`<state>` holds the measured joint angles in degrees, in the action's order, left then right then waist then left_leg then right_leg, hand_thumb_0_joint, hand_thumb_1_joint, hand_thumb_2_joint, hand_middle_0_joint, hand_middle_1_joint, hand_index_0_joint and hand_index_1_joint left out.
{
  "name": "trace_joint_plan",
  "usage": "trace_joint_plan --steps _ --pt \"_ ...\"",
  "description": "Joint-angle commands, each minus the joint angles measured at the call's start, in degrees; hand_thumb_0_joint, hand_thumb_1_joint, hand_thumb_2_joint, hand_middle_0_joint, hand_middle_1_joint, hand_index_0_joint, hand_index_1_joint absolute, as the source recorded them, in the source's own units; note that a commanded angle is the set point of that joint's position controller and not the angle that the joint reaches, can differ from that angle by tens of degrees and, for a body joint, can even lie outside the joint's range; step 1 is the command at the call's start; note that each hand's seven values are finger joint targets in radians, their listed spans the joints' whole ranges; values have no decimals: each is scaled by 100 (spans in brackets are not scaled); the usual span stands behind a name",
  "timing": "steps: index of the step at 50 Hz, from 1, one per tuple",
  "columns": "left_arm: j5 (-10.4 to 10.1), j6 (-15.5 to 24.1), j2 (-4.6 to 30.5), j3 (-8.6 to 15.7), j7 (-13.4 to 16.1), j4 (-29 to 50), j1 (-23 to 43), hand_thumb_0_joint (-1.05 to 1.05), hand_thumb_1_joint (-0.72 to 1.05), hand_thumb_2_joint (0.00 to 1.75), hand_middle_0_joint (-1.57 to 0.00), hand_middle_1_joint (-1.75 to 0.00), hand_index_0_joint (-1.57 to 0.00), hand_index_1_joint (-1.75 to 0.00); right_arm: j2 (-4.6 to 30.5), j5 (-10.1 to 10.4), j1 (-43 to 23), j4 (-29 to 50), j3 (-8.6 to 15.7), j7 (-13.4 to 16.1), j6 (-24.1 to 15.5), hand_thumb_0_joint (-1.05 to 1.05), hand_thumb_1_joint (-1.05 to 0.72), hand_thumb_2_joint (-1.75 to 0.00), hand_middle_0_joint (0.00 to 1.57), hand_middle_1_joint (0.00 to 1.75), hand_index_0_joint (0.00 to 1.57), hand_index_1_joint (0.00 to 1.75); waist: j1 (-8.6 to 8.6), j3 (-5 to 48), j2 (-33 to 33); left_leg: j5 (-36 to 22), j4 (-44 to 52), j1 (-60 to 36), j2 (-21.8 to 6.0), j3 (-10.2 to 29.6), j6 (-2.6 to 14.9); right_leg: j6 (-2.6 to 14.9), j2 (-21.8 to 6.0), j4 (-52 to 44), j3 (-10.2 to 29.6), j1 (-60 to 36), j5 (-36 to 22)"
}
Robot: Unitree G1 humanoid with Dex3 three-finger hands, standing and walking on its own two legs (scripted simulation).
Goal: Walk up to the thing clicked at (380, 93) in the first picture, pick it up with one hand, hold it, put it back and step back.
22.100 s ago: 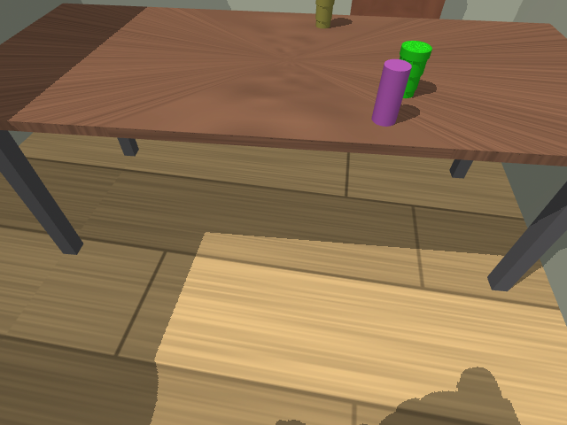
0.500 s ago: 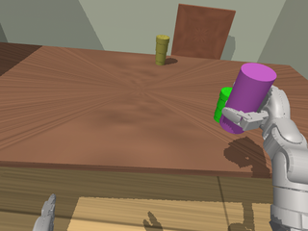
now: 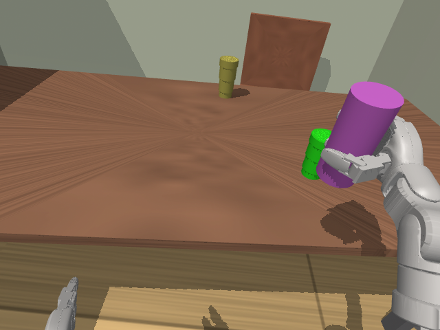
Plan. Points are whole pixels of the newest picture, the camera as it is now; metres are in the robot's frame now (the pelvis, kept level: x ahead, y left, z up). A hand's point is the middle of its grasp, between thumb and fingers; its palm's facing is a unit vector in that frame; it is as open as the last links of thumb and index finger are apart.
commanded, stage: hold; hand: right
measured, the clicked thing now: (353, 139) +0.33 -0.17 +0.27
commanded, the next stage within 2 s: none
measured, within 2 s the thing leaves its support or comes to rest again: neither
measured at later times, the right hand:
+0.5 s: hand (349, 143) +0.34 -0.18 +0.26, palm faces +0.14 +0.99 -0.03, open 9.5 cm
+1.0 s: hand (353, 148) +0.33 -0.18 +0.25, palm faces +0.14 +0.99 -0.04, open 9.5 cm
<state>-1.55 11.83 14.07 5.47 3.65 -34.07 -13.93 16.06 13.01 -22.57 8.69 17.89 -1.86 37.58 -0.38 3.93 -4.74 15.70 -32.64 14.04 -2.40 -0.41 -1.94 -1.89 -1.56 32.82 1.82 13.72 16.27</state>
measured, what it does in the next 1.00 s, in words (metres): stands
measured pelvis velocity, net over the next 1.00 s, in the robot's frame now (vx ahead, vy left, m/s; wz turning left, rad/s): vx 0.00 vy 0.00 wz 0.00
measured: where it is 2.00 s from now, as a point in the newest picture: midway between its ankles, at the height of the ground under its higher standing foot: outside the picture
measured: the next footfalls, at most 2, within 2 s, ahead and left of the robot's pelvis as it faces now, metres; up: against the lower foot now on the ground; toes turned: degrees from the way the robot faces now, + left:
none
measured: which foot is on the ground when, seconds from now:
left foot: down 0.00-1.00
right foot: down 0.00-1.00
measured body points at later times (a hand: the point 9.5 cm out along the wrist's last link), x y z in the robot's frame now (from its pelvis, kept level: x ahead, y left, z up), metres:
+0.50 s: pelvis +0.01 +0.00 +0.00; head -0.04 +0.04 +0.45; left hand +0.18 +0.26 -0.07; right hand +0.33 -0.23 +0.26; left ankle +0.02 +0.14 -0.73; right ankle +0.02 -0.14 -0.73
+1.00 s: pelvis +0.00 +0.00 +0.00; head -0.04 +0.03 +0.45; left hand +0.18 +0.26 -0.07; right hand +0.31 -0.23 +0.26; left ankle +0.02 +0.14 -0.73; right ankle +0.02 -0.14 -0.73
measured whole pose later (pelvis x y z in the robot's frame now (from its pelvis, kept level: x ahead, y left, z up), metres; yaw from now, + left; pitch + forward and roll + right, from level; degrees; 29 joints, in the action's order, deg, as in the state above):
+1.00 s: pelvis +0.00 +0.00 +0.00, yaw +0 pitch -3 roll +0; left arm -1.6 12.5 13.8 5.5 3.9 -36.0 -13.9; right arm 15.8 12.4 -20.6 12.3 17.7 -2.0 38.9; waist -0.5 3.9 -4.5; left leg 16.0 -32.6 13.4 -2.4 -0.7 -2.0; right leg -1.9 -1.5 33.2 2.1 13.4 16.7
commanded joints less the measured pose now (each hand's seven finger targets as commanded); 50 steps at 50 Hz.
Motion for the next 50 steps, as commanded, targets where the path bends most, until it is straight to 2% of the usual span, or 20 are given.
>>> trace_joint_plan --steps 1,3,6,12,13,14,16,17,24,25,28,31,37,38,42,43,45,47,49,50 --pt "-27 356 682 274 14 864 637 0 -55 5 -5 -5 -5 -5 1338 121 -2807 1473 515 30 -422 0 -18 -133 128 145 132 145 36 1021 247 -578 633 -1 234 -365 80 216 221 -502 -234 -392 -543" --pt "-37 356 515 99 -21 768 736 0 -55 5 -5 -5 -5 -5 1213 132 -2751 1510 411 -10 -365 0 -19 -134 128 146 133 146 -24 887 285 -456 663 31 233 -356 87 215 225 -532 -235 -284 -456" --pt "-31 462 853 378 29 1040 966 0 -55 5 -5 -5 -5 -5 1211 146 -3028 1541 357 -30 -319 0 -20 -135 129 146 134 146 79 1172 445 -511 630 -36 251 -381 83 213 200 -530 -189 -466 -516" --pt "-19 489 787 297 65 991 888 0 -55 5 -5 -5 -5 -5 1370 105 -3071 1370 485 11 -296 0 -18 -135 129 146 134 146 34 1328 350 -752 581 -133 212 -385 73 208 230 -452 -195 -486 -745" --pt "-21 484 603 156 54 948 836 0 -55 5 -5 -5 -5 -5 1207 113 -3136 1319 372 8 -297 0 -18 -135 129 147 134 147 46 1297 404 -872 568 -130 199 -377 58 214 243 -418 -222 -513 -852" --pt "-20 468 670 241 57 782 781 0 -55 5 -5 -5 -5 -5 1446 104 -2988 1264 590 25 -315 0 -19 -134 129 146 134 146 -47 1231 332 -817 559 -130 210 -391 62 208 243 -414 -213 -432 -819" --pt "-10 476 562 146 28 1005 793 0 -54 5 -5 -5 -5 -5 1385 92 -3103 1591 536 16 -357 0 -18 -134 128 146 133 146 -11 1556 342 -1108 520 -279 179 -368 55 209 265 -346 -239 -567 -1075" --pt "-11 426 707 335 45 699 532 0 -54 5 -5 -5 -5 -5 1625 70 -2842 1280 784 50 -325 0 -20 -134 129 146 133 146 -27 1398 328 -1215 496 -209 179 -359 63 210 258 -312 -251 -540 -1177" --pt "-36 385 523 115 -32 1006 881 0 -55 5 -5 -5 -5 -5 1230 110 -2783 1667 453 19 -339 0 -19 -134 129 146 134 146 -36 1205 310 -1025 518 -179 213 -363 94 182 210 -389 -218 -444 -1052" --pt "-36 369 519 111 -24 985 854 0 -54 5 -5 -5 -5 -5 1315 94 -2730 1709 533 24 -341 0 -17 -134 128 146 133 146 -81 1219 337 -1055 521 -206 219 -375 92 190 204 -387 -195 -444 -1103" --pt "-33 367 785 330 22 1006 877 0 -54 5 -5 -5 -5 -5 1212 101 -2667 1635 415 0 -296 0 -17 -135 129 147 134 147 28 1194 372 -981 519 -117 229 -374 95 183 182 -429 -186 -534 -1026" --pt "-40 382 783 325 36 986 927 0 -55 5 -5 -5 -5 -5 1132 129 -2482 1557 389 -37 -297 0 -20 -134 128 145 133 145 28 998 430 -681 607 -76 220 -372 75 207 213 -470 -204 -430 -714" --pt "-20 414 790 461 57 796 570 0 -55 5 -5 -5 -5 -5 1448 109 -2587 1615 690 24 -406 0 -19 -133 128 145 133 145 44 1172 411 -969 554 -108 217 -368 65 209 221 -406 -218 -531 -943" --pt "-17 406 632 290 32 803 598 0 -55 5 -5 -5 -5 -5 1422 109 -2686 1870 613 20 -457 0 -19 -134 128 146 133 146 18 1240 204 -1037 540 -174 192 -342 79 195 240 -388 -236 -513 -997" --pt "-15 440 589 259 48 857 785 0 -55 5 -5 -5 -5 -5 1297 107 -2592 1985 503 52 -503 0 -20 -135 130 147 134 147 4 1283 209 -1064 498 -179 223 -360 88 176 207 -384 -201 -536 -1069" --pt "-11 450 494 109 26 936 835 0 -55 5 -5 -5 -5 -5 1274 107 -2631 2092 446 43 -522 0 -18 -134 128 146 133 146 -39 1348 114 -1057 493 -235 221 -362 106 156 201 -401 -187 -534 -1093" --pt "-18 483 644 261 62 1029 1032 0 -55 5 -5 -5 -5 -5 1203 91 -2704 2003 329 14 -493 0 -19 -134 128 145 133 145 32 1308 127 -943 506 -191 236 -364 107 156 174 -414 -166 -545 -996" --pt "-9 467 609 206 74 699 938 0 -55 5 -5 -5 -5 -5 1066 84 -2592 1734 235 -5 -424 0 -18 -134 128 145 133 145 55 1029 213 -785 565 -57 230 -352 93 181 192 -450 -194 -439 -787" --pt "-26 500 575 131 58 971 1258 0 -55 5 -5 -6 -5 -5 1127 96 -2753 1901 268 -39 -406 0 -20 -135 129 146 134 146 3 1283 199 -811 565 -204 227 -372 87 172 213 -431 -184 -474 -838" --pt "-13 485 869 464 98 725 1054 0 -55 5 -5 -5 -5 -5 1323 96 -2611 1617 485 -20 -366 0 -20 -134 128 145 133 145 35 1154 268 -773 568 -135 237 -382 88 173 204 -441 -190 -471 -809"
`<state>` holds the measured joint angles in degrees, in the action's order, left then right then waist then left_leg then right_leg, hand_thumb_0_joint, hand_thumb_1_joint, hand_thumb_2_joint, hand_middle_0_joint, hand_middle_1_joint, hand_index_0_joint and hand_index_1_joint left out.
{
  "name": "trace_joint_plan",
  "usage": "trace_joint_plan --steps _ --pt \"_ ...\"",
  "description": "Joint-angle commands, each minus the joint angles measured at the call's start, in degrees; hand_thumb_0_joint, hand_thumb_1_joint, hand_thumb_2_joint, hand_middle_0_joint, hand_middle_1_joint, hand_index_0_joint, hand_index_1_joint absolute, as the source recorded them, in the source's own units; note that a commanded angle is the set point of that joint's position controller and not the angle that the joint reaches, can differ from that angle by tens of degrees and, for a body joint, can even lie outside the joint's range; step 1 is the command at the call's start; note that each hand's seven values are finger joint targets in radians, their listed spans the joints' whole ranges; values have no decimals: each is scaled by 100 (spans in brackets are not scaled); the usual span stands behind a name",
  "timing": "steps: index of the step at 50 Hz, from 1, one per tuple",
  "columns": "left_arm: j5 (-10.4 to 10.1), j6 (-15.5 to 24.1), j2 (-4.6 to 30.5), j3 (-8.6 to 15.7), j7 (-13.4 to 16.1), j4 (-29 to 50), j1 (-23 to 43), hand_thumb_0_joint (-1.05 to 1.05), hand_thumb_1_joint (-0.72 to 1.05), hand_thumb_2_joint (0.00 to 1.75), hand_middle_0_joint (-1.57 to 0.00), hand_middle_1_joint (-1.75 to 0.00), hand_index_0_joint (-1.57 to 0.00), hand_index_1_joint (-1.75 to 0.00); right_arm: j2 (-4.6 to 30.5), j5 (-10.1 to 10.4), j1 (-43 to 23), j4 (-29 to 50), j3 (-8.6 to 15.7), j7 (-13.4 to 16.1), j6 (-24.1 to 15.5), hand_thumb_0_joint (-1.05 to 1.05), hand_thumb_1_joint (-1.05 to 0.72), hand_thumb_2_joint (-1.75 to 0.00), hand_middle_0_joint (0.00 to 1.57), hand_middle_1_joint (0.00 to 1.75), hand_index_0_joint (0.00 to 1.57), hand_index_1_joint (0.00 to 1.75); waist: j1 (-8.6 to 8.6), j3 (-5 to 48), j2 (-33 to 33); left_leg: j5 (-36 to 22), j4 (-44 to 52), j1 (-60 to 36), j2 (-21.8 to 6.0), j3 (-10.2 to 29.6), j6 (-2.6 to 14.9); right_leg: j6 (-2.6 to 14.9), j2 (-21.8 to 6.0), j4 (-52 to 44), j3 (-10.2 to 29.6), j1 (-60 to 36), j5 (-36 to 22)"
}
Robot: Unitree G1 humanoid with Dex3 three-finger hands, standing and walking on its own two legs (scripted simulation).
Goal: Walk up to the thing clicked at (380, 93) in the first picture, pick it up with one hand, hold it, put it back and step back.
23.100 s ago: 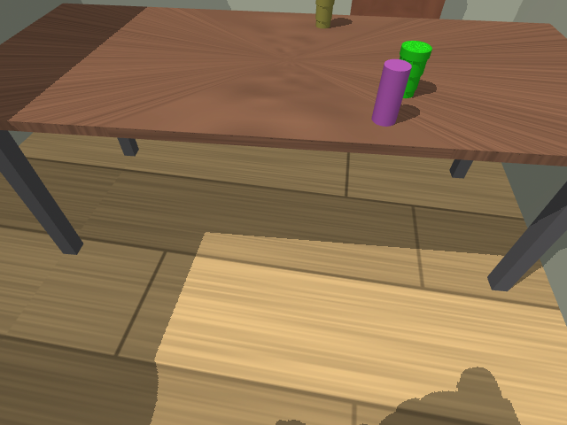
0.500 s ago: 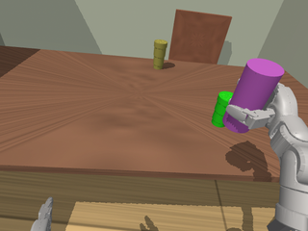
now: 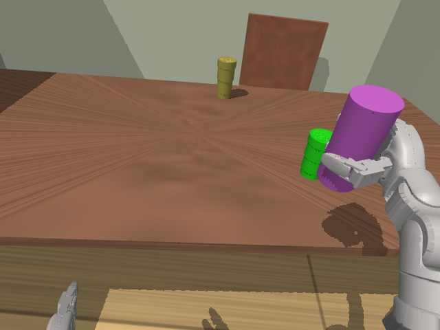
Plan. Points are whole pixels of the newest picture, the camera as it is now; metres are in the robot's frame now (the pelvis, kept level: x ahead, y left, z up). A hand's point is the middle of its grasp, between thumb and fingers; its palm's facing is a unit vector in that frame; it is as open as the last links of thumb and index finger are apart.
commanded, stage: hold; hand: right
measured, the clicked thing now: (353, 143) +0.32 -0.17 +0.27
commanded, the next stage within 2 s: crouch in 1.10 s
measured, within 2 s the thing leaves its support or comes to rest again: neither
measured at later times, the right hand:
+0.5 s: hand (341, 148) +0.33 -0.16 +0.25, palm faces +0.10 +0.99 -0.03, open 9.5 cm
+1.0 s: hand (341, 155) +0.32 -0.17 +0.24, palm faces +0.09 +1.00 -0.02, open 9.5 cm
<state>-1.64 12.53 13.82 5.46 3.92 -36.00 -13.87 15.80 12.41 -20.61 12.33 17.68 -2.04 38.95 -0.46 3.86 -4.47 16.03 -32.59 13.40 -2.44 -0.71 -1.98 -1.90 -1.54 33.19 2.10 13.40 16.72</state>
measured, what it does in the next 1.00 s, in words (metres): stands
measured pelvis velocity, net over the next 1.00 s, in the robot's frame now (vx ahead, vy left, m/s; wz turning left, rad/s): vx -0.01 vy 0.00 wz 0.01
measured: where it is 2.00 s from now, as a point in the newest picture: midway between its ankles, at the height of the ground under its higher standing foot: outside the picture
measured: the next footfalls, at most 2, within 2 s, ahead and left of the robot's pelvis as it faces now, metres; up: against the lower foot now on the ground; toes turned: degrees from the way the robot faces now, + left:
none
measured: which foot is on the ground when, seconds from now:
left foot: down 0.00-1.00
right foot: down 0.00-1.00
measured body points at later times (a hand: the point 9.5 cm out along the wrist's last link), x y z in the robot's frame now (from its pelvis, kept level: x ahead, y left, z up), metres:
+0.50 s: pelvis -0.01 +0.00 +0.00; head -0.05 +0.03 +0.45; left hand +0.17 +0.26 -0.06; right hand +0.32 -0.22 +0.26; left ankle +0.02 +0.14 -0.73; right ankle +0.02 -0.14 -0.73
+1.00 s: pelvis -0.01 +0.00 +0.00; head -0.06 +0.03 +0.45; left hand +0.17 +0.26 -0.06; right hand +0.31 -0.22 +0.24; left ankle +0.02 +0.14 -0.73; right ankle +0.02 -0.14 -0.73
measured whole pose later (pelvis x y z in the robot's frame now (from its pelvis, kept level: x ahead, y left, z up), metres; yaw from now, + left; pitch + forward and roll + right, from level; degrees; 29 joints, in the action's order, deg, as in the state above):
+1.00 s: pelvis -0.01 +0.00 +0.00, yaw +0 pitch -4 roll +0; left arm -1.3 14.3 13.3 5.9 3.1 -35.3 -12.3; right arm 15.5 13.2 -21.8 7.0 17.4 -2.9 40.3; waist 0.5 3.8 -4.9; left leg 14.7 -32.2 13.9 -2.5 -0.3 -2.0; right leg -1.8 -1.4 32.6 1.7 13.6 15.4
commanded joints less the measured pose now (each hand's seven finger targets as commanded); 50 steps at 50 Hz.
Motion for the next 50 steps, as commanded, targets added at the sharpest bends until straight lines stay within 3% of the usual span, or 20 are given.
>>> trace_joint_plan --steps 1,2,3,11,12,14,17,21,24,25,26,29,33,39,40,45,46,47,49,50 --pt "-25 424 779 309 37 1127 1140 0 -54 4 -5 -5 -5 -5 1246 163 -2668 1176 433 -21 -462 0 -19 -134 128 146 133 146 8 1170 335 -864 560 -112 262 -378 89 170 203 -495 -210 -396 -923" --pt "-1 385 979 556 41 948 917 0 -54 4 -5 -5 -5 -5 1343 156 -2766 1292 516 -15 -439 0 -18 -133 127 144 132 144 96 1184 219 -808 580 -71 241 -373 98 166 214 -525 -219 -438 -832" --pt "-10 397 818 371 21 1019 982 0 -54 4 -5 -5 -5 -5 1272 174 -2734 1075 510 -14 -408 0 -20 -134 128 145 133 145 58 1053 397 -733 594 -43 259 -394 86 181 200 -525 -215 -386 -767" --pt "-27 378 590 253 -46 848 691 0 -55 5 -5 -5 -5 -5 1501 218 -2985 1037 739 60 -436 0 -16 -133 128 145 133 145 -8 967 445 -610 643 12 233 -331 73 222 227 -506 -257 -287 -608" --pt "-32 420 563 178 -38 1149 850 0 -56 5 -5 -5 -5 -5 1295 207 -3069 1272 497 38 -434 0 -15 -133 127 145 132 145 25 1148 468 -713 641 -68 207 -298 60 225 238 -486 -270 -391 -691" --pt "-14 448 613 223 -5 954 889 0 -56 5 -5 -5 -5 -5 1415 189 -3238 1362 559 69 -482 0 -13 -133 127 145 132 145 -25 1237 313 -809 618 -89 181 -269 66 232 265 -437 -276 -408 -791" --pt "-14 514 672 184 28 1203 1320 0 -55 5 -5 -5 -5 -5 1057 132 -3291 1471 158 38 -508 0 -15 -133 127 145 132 145 12 1407 181 -783 574 -138 204 -288 91 191 226 -468 -232 -495 -793" --pt "-9 513 642 139 46 1251 1211 0 -54 5 -5 -5 -5 -5 1007 86 -3041 1194 156 41 -505 0 -15 -132 126 143 131 143 49 1460 260 -816 541 -178 246 -371 103 156 187 -495 -190 -517 -873" --pt "7 414 739 318 57 1000 768 0 -54 4 -5 -5 -5 -5 1480 101 -2876 971 655 70 -481 0 -17 -132 127 144 132 144 8 1261 307 -929 577 -150 222 -356 82 180 222 -482 -244 -471 -937" --pt "-11 427 582 147 9 1229 982 0 -54 4 -5 -5 -5 -5 1459 112 -2760 910 680 70 -498 0 -18 -133 128 145 133 145 -27 1339 394 -932 572 -220 242 -380 70 190 237 -474 -252 -393 -938" --pt "5 384 811 501 17 814 639 0 -54 4 -5 -5 -5 -5 1651 157 -2956 1075 868 101 -515 0 -18 -134 128 146 134 146 15 1177 281 -886 587 -154 229 -356 77 186 240 -484 -282 -355 -857" --pt "-11 357 614 292 -38 828 575 0 -55 5 -5 -5 -5 -5 1727 179 -2930 1135 943 127 -566 0 -19 -133 129 145 134 145 -47 1050 341 -739 612 -95 230 -331 72 213 248 -484 -282 -262 -686" --pt "-35 399 607 305 -34 1047 793 0 -56 6 -5 -5 -4 -5 1323 194 -3075 1311 516 81 -574 0 -15 -132 127 144 132 144 93 1045 439 -737 644 4 205 -268 50 242 240 -468 -299 -368 -650" --pt "-57 514 464 -28 -6 1076 1413 0 -55 5 -5 -5 -5 -5 797 119 -2914 820 -28 -107 -412 0 -15 -131 125 142 130 142 83 954 289 -535 641 103 251 -333 72 203 196 -573 -219 -381 -570" --pt "-33 507 623 209 21 730 1201 0 -55 4 -5 -5 -5 -5 936 128 -2957 884 61 -127 -395 0 -16 -131 125 142 130 142 54 864 133 -511 649 114 237 -325 83 191 196 -587 -213 -365 -523" --pt "2 511 790 373 -1 1070 986 0 -54 4 -5 -5 -6 -5 1528 88 -3040 1105 656 -50 -448 0 -20 -132 127 143 132 143 62 1458 281 -776 600 -169 236 -394 76 188 227 -545 -233 -513 -760" --pt "5 470 749 379 -3 737 557 0 -54 4 -5 -5 -5 -5 1602 140 -3040 953 776 -9 -473 0 -22 -132 128 144 133 144 68 1193 291 -670 637 -66 239 -376 81 195 228 -551 -264 -424 -648" --pt "-1 506 616 229 -29 1186 832 0 -54 4 -5 -6 -5 -5 1523 150 -3173 1301 740 16 -557 0 -20 -133 128 145 133 145 55 1394 379 -664 639 -166 231 -381 74 204 234 -538 -263 -483 -665" --pt "13 494 839 509 -5 905 550 0 -54 5 -5 -5 -5 -5 1910 176 -3045 1321 1121 128 -637 0 -19 -133 129 146 134 146 -31 1313 312 -617 622 -128 242 -355 93 206 225 -533 -247 -413 -593" --pt "6 520 724 418 -12 910 515 0 -55 5 -5 -5 -5 -5 1765 202 -3070 1392 981 152 -671 0 -20 -133 130 146 135 146 11 1211 230 -649 613 -70 235 -330 97 198 223 -509 -279 -414 -612"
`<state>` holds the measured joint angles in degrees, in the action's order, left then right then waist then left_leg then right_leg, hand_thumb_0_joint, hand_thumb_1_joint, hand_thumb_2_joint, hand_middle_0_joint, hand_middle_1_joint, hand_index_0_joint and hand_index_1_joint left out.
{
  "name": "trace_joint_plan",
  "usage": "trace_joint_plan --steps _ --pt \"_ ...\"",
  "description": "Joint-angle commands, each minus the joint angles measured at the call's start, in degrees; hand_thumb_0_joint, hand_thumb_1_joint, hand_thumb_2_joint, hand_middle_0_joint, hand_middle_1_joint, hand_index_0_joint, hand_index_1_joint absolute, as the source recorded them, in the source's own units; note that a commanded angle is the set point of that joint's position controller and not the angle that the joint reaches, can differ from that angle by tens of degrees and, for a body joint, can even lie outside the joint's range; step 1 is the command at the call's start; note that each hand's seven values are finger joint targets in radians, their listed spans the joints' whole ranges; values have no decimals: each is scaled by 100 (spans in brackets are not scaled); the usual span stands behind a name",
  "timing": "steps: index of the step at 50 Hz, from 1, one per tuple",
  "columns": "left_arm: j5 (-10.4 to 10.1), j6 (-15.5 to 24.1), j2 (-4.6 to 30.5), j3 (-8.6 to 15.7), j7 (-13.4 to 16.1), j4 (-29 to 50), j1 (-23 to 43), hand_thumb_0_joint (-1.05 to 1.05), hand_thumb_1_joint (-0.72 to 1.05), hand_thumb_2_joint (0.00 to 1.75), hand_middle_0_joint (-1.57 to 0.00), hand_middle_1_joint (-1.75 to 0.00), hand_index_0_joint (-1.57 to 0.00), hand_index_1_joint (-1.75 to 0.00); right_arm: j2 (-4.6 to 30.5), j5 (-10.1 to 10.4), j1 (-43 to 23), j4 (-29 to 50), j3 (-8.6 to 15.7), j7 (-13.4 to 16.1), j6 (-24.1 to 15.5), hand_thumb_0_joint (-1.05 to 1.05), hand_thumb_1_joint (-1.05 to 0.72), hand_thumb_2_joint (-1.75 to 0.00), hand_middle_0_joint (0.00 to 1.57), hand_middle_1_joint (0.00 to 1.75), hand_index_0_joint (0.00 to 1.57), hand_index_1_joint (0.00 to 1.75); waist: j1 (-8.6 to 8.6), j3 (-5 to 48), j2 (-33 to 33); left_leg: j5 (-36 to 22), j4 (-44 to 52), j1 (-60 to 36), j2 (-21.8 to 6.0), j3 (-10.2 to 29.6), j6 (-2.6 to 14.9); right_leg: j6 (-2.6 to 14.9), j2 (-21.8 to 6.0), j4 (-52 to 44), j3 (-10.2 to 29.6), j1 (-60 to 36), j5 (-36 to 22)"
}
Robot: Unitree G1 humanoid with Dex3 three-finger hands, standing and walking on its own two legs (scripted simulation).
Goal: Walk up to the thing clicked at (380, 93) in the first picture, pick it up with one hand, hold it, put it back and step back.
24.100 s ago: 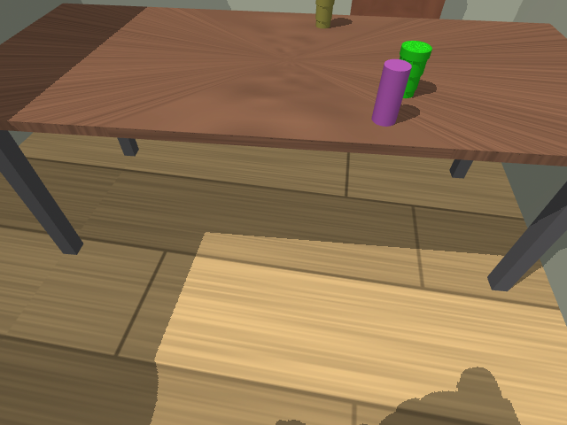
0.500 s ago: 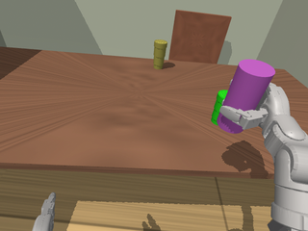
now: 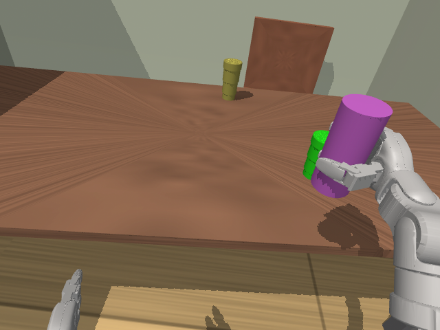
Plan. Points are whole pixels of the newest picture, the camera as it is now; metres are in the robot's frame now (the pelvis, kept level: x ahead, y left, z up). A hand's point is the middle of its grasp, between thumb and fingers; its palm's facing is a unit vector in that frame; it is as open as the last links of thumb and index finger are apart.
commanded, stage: hold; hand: right
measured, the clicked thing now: (346, 149) +0.33 -0.16 +0.25
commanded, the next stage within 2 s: crouch in 0.10 s
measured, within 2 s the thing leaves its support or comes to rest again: neither
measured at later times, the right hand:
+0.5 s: hand (342, 164) +0.34 -0.18 +0.21, palm faces +0.14 +0.99 +0.02, open 9.5 cm
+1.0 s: hand (327, 163) +0.42 -0.20 +0.16, palm faces +0.18 +0.98 +0.00, open 9.5 cm
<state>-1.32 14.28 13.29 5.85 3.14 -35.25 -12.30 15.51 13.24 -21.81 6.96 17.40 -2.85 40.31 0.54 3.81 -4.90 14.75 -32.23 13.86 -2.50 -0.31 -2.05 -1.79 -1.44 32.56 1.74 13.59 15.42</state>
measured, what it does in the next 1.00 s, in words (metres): stands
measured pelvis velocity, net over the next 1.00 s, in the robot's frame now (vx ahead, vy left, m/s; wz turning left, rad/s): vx -0.01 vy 0.00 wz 0.03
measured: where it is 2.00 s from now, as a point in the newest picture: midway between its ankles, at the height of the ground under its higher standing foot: outside the picture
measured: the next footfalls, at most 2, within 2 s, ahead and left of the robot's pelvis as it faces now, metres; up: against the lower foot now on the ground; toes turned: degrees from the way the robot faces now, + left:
none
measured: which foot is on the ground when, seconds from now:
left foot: down 0.00-1.00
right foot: down 0.00-1.00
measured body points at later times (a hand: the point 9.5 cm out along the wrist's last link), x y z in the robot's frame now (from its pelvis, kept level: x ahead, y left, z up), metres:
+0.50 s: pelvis +0.00 +0.00 +0.00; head -0.05 +0.03 +0.45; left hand +0.17 +0.25 -0.06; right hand +0.33 -0.23 +0.22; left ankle +0.03 +0.14 -0.73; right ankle +0.03 -0.14 -0.73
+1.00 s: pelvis -0.01 +0.00 -0.01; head -0.01 +0.01 +0.44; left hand +0.15 +0.26 -0.07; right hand +0.40 -0.25 +0.16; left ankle +0.03 +0.14 -0.73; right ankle +0.03 -0.14 -0.73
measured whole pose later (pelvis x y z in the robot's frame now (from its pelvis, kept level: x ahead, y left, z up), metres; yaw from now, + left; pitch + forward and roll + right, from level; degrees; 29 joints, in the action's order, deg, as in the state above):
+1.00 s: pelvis -0.01 +0.00 -0.01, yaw +2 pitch +1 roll +0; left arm 0.1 17.2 11.9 3.6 3.4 -34.4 -14.2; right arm 20.1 8.0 -34.4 -35.6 20.1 -2.8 8.6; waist 3.5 2.4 -1.5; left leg 14.6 -35.0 21.5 -1.4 0.9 -1.9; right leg -2.0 -2.4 35.8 0.7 20.8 16.1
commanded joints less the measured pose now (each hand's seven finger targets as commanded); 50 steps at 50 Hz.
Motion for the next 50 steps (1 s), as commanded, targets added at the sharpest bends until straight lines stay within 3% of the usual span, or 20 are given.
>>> trace_joint_plan --steps 1,7,9,12,15,19,20,21,22,27,28,29,31,36,38,41,44,46,48,50 --pt "-22 350 739 349 66 848 381 0 -55 5 -4 -5 -4 -5 1646 109 -2966 1983 864 246 -840 0 -17 -133 130 146 134 146 -76 1191 327 -485 537 -56 272 -386 112 183 181 -458 -211 -450 -455" --pt "-44 413 427 -140 107 1095 1228 0 -56 6 -4 -5 -4 -5 1132 42 -3242 1755 151 146 -734 0 -16 -135 130 148 136 148 -110 1050 179 -270 598 -86 262 -345 98 181 178 -484 -181 -251 -275" --pt "-41 416 689 90 138 1007 1328 0 -55 5 -5 -5 -5 -5 980 19 -2809 1270 86 49 -582 0 -17 -134 129 146 134 146 -74 990 278 -331 595 -71 272 -373 93 168 171 -504 -174 -275 -382" --pt "-60 425 879 191 118 1087 1249 0 -53 5 -5 -5 -5 -5 1146 15 -2786 1348 212 -77 -460 0 -17 -133 129 146 134 146 -16 1241 239 -423 592 -157 275 -396 103 158 184 -517 -183 -404 -465" --pt "-78 343 510 -60 55 897 682 0 -54 5 -5 -5 -5 -5 1282 66 -2563 1025 502 -118 -392 0 -18 -131 127 143 132 143 -26 915 569 -429 685 -112 258 -436 55 198 214 -523 -198 -283 -466" --pt "-45 327 530 145 4 809 325 0 -55 5 -5 -5 -5 -5 1539 90 -2502 714 873 -53 -541 0 -22 -134 132 147 136 147 56 748 870 -305 761 87 215 -325 -30 263 255 -500 -269 -216 -264" --pt "-45 363 560 160 -6 869 292 0 -55 5 -5 -5 -5 -5 1493 88 -2603 711 848 -8 -623 0 -21 -134 132 147 137 147 73 702 870 -403 729 137 221 -321 -24 271 253 -491 -288 -231 -304" --pt "-23 394 818 454 9 836 206 0 -55 6 -5 -5 -5 -5 1597 57 -2837 914 887 57 -737 0 -23 -134 133 148 138 148 118 825 703 -387 678 139 233 -321 3 256 237 -498 -276 -282 -227" --pt "-16 425 775 415 -11 943 231 0 -56 6 -5 -5 -4 -5 1439 10 -3014 861 735 97 -840 0 -23 -136 135 149 140 149 206 894 633 -453 633 166 230 -319 19 247 225 -481 -272 -340 -276" --pt "0 579 646 265 11 805 612 0 -56 7 -4 -5 -4 -5 1285 -188 -3481 258 415 223 -1535 0 -24 -135 135 149 139 149 131 891 332 -275 497 316 239 -261 65 210 153 -386 -216 -152 -99" --pt "23 590 771 357 34 885 763 0 -56 7 -5 -5 -4 -5 1396 -251 -3762 395 364 231 -1721 0 -20 -135 134 149 139 149 165 1154 185 -299 470 284 225 -233 81 202 150 -354 -195 -209 -107" --pt "16 651 593 112 34 1102 1064 0 -56 7 -5 -5 -4 -5 1174 -287 -3738 7 163 211 -1858 0 -21 -134 133 148 138 148 132 1400 331 -407 402 220 238 -250 76 191 133 -306 -173 -274 -236" --pt "31 675 551 70 82 732 1047 0 -54 6 -5 -5 -5 -5 1293 -316 -3966 -176 66 167 -2177 0 -21 -133 132 146 136 146 105 1585 53 -454 345 223 223 -207 95 168 134 -233 -172 -279 -278" --pt "85 729 738 69 227 707 889 0 -53 5 -5 -5 -6 -5 1701 -324 -4156 -886 261 65 -2750 0 -18 -133 131 146 136 146 166 2193 73 -728 268 147 228 -208 87 155 110 -166 -149 -461 -513" --pt "96 706 538 -96 232 500 634 0 -53 5 -5 -5 -6 -5 1878 -310 -4154 -1256 421 78 -2968 0 -20 -134 132 147 137 147 136 1885 77 -743 289 220 243 -230 89 153 106 -173 -162 -229 -522" --pt "106 694 773 118 242 942 480 0 -53 5 -5 -5 -6 -5 2187 -306 -4157 -1796 706 120 -3252 0 -20 -136 134 149 138 149 197 1854 273 -852 275 139 280 -270 75 156 96 -193 -186 -140 -613" --pt "111 610 545 21 149 727 -21 0 -53 4 -5 -5 -6 -5 1954 -339 -4107 -2427 607 88 -3503 0 -20 -135 133 148 138 148 301 1281 240 -756 311 405 291 -221 80 162 96 -233 -243 59 -482" --pt "122 569 776 258 127 693 20 0 -54 4 -5 -5 -5 -5 2228 -373 -4184 -2640 789 80 -3671 0 -19 -133 130 145 134 145 291 1110 326 -488 349 489 270 -152 71 199 108 -261 -270 296 -205" --pt "109 539 522 57 34 724 67 0 -53 4 -5 -5 -6 -5 1971 -421 -4109 -3003 566 4 -3811 0 -19 -132 130 145 134 145 283 923 282 -245 376 627 262 -92 74 199 102 -296 -290 395 -2" --pt "97 573 636 88 18 1163 276 0 -53 4 -6 -5 -6 -4 1898 -434 -4466 -2843 441 -53 -4037 0 -19 -131 128 143 133 143 346 1423 252 -453 291 578 293 -113 96 174 56 -250 -249 163 -183"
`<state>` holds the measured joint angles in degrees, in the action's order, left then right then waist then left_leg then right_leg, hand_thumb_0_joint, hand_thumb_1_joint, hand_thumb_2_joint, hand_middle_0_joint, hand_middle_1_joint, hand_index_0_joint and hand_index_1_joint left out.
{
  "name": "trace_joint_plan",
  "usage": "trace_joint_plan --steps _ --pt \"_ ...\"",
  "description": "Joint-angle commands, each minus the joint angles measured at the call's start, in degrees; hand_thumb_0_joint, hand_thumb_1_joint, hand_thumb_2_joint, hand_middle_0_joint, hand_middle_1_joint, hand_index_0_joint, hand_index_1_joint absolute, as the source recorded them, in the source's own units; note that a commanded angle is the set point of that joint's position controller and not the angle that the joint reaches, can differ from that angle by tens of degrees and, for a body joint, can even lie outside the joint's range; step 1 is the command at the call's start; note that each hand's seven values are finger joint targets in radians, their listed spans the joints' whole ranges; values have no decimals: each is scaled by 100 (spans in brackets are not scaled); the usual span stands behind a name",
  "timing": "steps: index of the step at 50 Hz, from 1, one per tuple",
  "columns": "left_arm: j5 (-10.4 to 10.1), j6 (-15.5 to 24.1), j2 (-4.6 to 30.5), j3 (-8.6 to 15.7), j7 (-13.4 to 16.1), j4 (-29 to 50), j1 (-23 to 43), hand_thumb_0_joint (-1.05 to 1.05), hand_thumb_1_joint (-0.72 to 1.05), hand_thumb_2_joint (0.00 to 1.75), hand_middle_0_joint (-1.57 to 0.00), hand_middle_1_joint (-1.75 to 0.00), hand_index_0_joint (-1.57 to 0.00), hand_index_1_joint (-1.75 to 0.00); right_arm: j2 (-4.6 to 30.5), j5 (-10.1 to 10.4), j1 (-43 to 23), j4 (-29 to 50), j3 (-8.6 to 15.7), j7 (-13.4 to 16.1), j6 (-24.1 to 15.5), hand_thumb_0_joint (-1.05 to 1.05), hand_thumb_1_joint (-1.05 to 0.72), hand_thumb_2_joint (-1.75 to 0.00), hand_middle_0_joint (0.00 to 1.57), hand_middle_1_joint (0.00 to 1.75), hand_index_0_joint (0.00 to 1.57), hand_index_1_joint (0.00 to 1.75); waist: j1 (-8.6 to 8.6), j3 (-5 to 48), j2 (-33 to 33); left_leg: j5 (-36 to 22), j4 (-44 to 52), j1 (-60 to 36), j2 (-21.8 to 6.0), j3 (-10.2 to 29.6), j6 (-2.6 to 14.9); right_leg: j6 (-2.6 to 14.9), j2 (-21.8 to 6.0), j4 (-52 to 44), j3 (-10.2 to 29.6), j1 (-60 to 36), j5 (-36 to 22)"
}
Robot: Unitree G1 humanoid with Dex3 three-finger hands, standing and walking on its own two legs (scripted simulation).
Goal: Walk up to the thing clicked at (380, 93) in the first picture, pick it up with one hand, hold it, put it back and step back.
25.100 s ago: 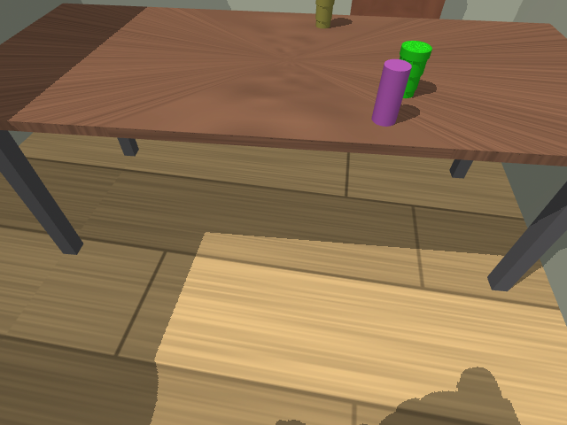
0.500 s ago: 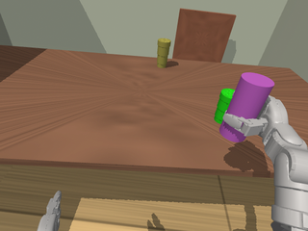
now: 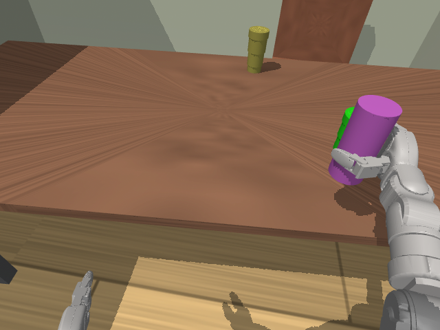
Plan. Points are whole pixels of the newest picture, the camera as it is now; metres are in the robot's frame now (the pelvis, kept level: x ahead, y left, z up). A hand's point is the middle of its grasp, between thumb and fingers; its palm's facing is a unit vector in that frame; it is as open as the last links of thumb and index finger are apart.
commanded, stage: crouch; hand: right
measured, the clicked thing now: (360, 142) +0.42 -0.21 +0.18
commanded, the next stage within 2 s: lower in 0.48 s
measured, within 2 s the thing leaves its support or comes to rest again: rests again in 1.52 s
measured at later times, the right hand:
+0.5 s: hand (351, 153) +0.45 -0.22 +0.12, palm faces +0.19 +0.98 -0.02, open 9.5 cm
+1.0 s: hand (339, 170) +0.46 -0.22 +0.07, palm faces +0.16 +0.99 +0.02, open 9.5 cm
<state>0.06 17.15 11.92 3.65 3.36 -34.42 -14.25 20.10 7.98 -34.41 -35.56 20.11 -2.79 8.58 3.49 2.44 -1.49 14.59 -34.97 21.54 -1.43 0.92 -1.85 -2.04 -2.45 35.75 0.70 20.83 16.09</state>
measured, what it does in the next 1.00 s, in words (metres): stands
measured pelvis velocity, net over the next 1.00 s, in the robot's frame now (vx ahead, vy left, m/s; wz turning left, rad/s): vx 0.02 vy -0.01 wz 0.02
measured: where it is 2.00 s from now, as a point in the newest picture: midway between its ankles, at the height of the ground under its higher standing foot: outside the picture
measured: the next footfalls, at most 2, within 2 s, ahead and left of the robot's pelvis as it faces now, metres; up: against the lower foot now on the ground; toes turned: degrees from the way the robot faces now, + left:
none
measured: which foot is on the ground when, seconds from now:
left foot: down 0.00-1.00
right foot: down 0.00-1.00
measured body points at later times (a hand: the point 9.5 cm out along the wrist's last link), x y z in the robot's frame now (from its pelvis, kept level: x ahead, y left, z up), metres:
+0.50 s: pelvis +0.01 +0.00 +0.00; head +0.05 +0.00 +0.45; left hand +0.16 +0.26 -0.07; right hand +0.44 -0.28 +0.13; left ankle +0.04 +0.14 -0.73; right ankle +0.03 -0.14 -0.73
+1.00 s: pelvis +0.02 -0.01 -0.01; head +0.08 -0.02 +0.43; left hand +0.16 +0.26 -0.06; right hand +0.44 -0.27 +0.07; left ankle +0.04 +0.14 -0.73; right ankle +0.03 -0.14 -0.73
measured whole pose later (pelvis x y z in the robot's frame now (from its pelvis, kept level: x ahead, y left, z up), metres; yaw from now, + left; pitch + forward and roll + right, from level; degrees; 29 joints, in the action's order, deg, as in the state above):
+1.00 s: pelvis +0.02 -0.01 -0.01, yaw +1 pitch +9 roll +1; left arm 0.2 9.0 12.9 2.6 3.4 -25.2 -15.6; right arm 22.4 7.0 -35.1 -51.3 22.7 -7.3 -13.1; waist 6.1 3.1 1.3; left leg 17.5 -40.8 32.8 -0.7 1.5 -2.3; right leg -1.7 -3.1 43.4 0.4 32.5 20.3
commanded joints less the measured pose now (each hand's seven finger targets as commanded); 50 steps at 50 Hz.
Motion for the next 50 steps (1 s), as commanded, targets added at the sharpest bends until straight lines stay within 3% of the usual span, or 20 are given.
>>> trace_joint_plan --steps 1,6,9,14,16,17,19,21,24,28,30,32,33,36,38,41,45,47,48,50 --pt "-40 282 832 328 8 1304 642 0 -54 4 -6 -5 -6 -5 1466 63 -3433 1397 93 -80 -947 0 -20 -132 128 143 133 143 93 1878 -93 -614 537 -312 175 -210 74 201 178 -503 -160 -645 -414" --pt "-65 187 1162 529 205 1313 623 0 -54 5 -5 -5 -5 -5 1839 156 -3801 1380 267 -283 -1321 0 -21 -130 128 142 132 142 112 2719 -64 -1188 361 -422 179 -232 68 200 162 -342 -106 -1111 -990" --pt "-81 76 661 18 183 1327 451 0 -54 5 -5 -5 -5 -5 1798 193 -3527 1169 280 -325 -1494 0 -23 -131 130 144 134 144 -15 2582 -291 -1155 377 -477 187 -266 103 165 170 -367 -103 -957 -1026" --pt "-36 -117 1008 369 160 1170 278 0 -53 4 -5 -5 -5 -4 2142 140 -3317 814 539 -253 -1655 0 -25 -134 133 147 137 147 0 2294 -407 -1189 379 -365 212 -256 116 147 178 -371 -152 -712 -1056" --pt "-28 -193 748 169 95 989 131 0 -53 4 -5 -5 -5 -4 2041 106 -3083 488 531 -199 -1689 0 -25 -133 132 146 136 146 -80 1853 -292 -996 430 -344 209 -246 107 164 192 -400 -196 -385 -802" --pt "-50 -220 791 281 94 987 157 0 -53 4 -5 -5 -6 -4 1978 98 -2972 208 489 -216 -1711 0 -24 -132 131 144 135 144 23 1671 -302 -873 453 -203 204 -220 100 181 193 -387 -206 -291 -627" --pt "-58 -210 656 133 66 1216 379 0 -54 4 -5 -4 -5 -4 1815 132 -3274 520 349 -261 -1874 0 -23 -130 129 143 133 143 75 2020 -256 -1026 416 -331 177 -170 74 209 209 -316 -226 -390 -737" --pt "-58 -216 994 360 125 1580 519 0 -55 5 -5 -4 -5 -5 2033 130 -3547 870 406 -292 -1960 0 -22 -131 129 143 133 143 117 2555 -198 -1374 317 -442 183 -165 64 207 191 -234 -210 -699 -1070" --pt "-85 -245 1238 546 195 1750 461 0 -55 5 -5 -5 -5 -5 1968 173 -3659 834 320 -362 -2015 0 -20 -129 127 141 131 141 267 2861 -143 -1739 213 -405 218 -228 60 200 143 -115 -142 -1047 -1547" --pt "-117 -338 639 80 151 1242 106 0 -55 5 -5 -5 -5 -5 1745 246 -3362 528 271 -464 -2063 0 -23 -127 127 139 131 139 156 2339 -279 -1421 232 -155 209 -241 80 199 149 -160 -149 -731 -1266" --pt "-102 -350 762 125 143 1464 316 0 -55 6 -5 -5 -5 -5 1936 208 -3417 604 357 -477 -2113 0 -26 -130 128 141 132 141 148 2564 -364 -1459 206 -196 194 -210 78 195 163 -116 -162 -738 -1294" --pt "-69 -407 1062 420 160 1265 108 0 -55 5 -5 -5 -5 -5 1883 185 -2895 -14 430 -454 -2035 0 -26 -131 129 142 133 142 181 2160 -267 -1413 193 -55 205 -228 78 196 158 -113 -173 -514 -1228" --pt "-70 -433 940 332 128 1143 -20 0 -55 5 -5 -5 -5 -5 1807 179 -2734 -213 421 -461 -2036 0 -26 -130 128 141 132 141 177 1952 -214 -1377 197 -1 195 -212 67 211 174 -91 -189 -365 -1153" --pt "-77 -466 829 210 55 1510 219 0 -55 5 -5 -4 -5 -5 1811 147 -2923 -63 452 -486 -2203 0 -24 -129 127 141 131 141 139 2286 -150 -1623 66 -87 188 -182 68 214 168 56 -195 -298 -1416" --pt "-61 -485 1065 413 87 1658 143 0 -55 5 -5 -4 -5 -5 1837 133 -2936 -84 438 -467 -2288 0 -22 -130 127 141 131 141 198 2292 64 -1500 25 -59 210 -196 61 222 140 58 -183 -280 -1265" --pt "-59 -450 1023 365 92 2044 299 0 -55 5 -5 -4 -5 -5 1967 157 -3323 369 503 -480 -2558 0 -22 -131 128 143 133 143 225 2731 -113 -1553 -72 -89 204 -180 57 211 126 207 -153 -473 -1372" --pt "-47 -516 695 89 57 1771 -41 0 -55 6 -5 -5 -5 -5 1830 165 -3095 183 416 -486 -2717 0 -24 -132 129 143 133 143 191 2677 -452 -1510 -211 98 213 -147 99 187 149 354 -150 -326 -1445" --pt "-10 -515 996 387 103 1684 11 0 -56 6 -5 -5 -5 -5 2224 137 -3305 332 662 -406 -2817 0 -27 -133 131 145 135 145 192 2866 -673 -1410 -260 254 207 -125 112 176 133 424 -145 -373 -1349" --pt "12 -503 1041 415 105 1789 -4 0 -56 6 -5 -5 -5 -5 2129 101 -3310 282 566 -393 -2828 0 -27 -133 131 145 135 145 301 2866 -748 -1358 -278 306 208 -123 118 167 129 421 -138 -348 -1278" --pt "31 -522 881 266 64 1686 -61 0 -55 6 -5 -5 -5 -5 1851 65 -3142 43 434 -359 -2882 0 -29 -137 134 149 139 149 264 2733 -685 -1352 -340 372 214 -130 124 164 136 477 -126 -148 -1274"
